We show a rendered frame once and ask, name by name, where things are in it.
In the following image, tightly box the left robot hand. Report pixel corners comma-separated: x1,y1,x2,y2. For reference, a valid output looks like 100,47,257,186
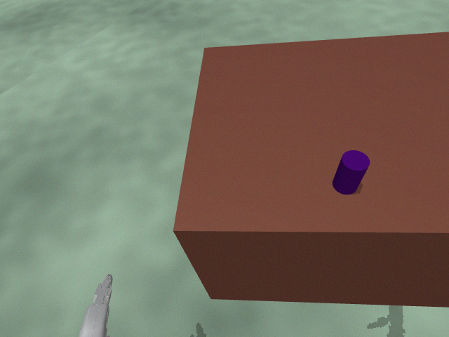
79,274,112,337

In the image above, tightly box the can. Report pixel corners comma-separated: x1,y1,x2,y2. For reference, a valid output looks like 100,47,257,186
333,150,370,194

